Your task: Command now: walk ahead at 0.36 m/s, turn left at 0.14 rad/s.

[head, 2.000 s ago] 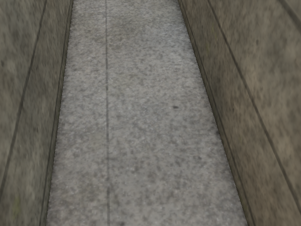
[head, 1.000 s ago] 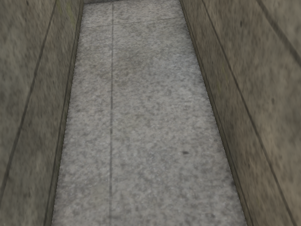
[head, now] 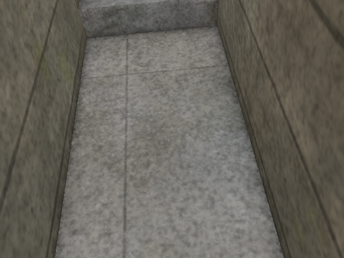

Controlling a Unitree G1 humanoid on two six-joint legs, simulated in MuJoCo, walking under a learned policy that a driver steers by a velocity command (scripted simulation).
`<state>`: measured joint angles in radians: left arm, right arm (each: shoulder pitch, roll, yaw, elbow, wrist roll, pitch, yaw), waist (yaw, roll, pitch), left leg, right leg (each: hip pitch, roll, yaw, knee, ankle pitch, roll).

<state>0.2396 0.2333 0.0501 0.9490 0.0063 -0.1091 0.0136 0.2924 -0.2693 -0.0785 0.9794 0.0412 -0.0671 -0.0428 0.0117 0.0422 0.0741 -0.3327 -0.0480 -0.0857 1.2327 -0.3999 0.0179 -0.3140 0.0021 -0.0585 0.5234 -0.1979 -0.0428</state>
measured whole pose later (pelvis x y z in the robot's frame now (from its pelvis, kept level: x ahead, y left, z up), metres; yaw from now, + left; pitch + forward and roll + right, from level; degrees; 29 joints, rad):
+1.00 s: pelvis +0.26 +0.06 +0.01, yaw +2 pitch +0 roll +0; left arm 0.14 0.23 0.02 1.05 0.01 -0.04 0.05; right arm 0.13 -0.27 -0.07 1.03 -0.01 -0.02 -0.04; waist 0.02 0.00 0.05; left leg -0.20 -0.03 -0.01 0.41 -0.20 0.02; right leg -0.10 -0.02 0.01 0.39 -0.29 0.02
